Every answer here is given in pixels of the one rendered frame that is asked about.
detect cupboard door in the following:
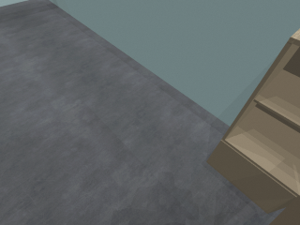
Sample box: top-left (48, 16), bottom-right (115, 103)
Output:
top-left (269, 196), bottom-right (300, 225)

